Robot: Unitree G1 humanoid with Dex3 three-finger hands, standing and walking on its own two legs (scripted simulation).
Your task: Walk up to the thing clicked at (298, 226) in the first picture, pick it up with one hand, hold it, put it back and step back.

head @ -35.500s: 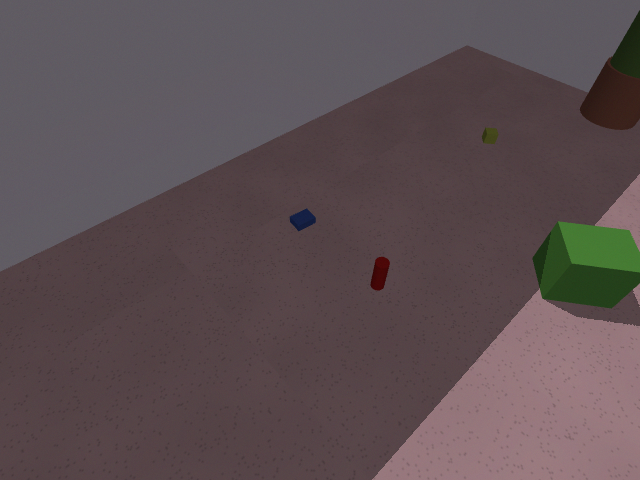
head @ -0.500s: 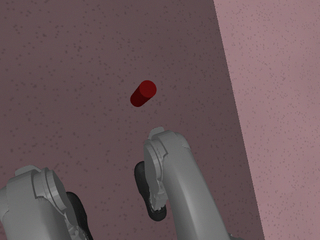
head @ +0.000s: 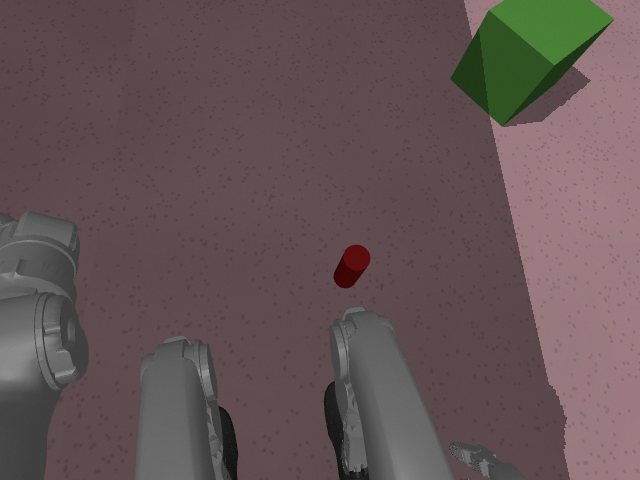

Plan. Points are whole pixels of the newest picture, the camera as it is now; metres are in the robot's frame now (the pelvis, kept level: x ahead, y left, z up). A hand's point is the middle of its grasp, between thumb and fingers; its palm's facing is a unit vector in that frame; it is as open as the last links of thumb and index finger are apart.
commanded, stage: lift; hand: left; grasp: from above
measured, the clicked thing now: (35, 263) +0.44 +0.31 -0.11
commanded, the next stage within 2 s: hold in 0.96 s
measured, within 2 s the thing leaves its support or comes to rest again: neither
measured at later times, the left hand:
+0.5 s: hand out of the picture +0.40 +0.25 +0.14, palm faces -0.10 -0.43 -0.90, open 9.9 cm
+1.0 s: hand out of the picture +0.39 +0.24 +0.24, palm faces -0.09 -0.46 -0.88, open 9.9 cm
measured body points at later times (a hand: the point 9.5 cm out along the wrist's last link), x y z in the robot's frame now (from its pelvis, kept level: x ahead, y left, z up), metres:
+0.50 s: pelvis +0.04 -0.02 +0.20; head +0.12 -0.01 +0.64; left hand +0.40 +0.27 +0.19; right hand +0.12 -0.29 +0.07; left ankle +0.08 +0.13 -0.40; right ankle +0.09 -0.11 -0.40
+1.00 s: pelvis +0.06 -0.01 +0.28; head +0.12 -0.02 +0.73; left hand +0.40 +0.26 +0.29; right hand +0.14 -0.26 +0.14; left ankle +0.08 +0.13 -0.40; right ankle +0.09 -0.11 -0.40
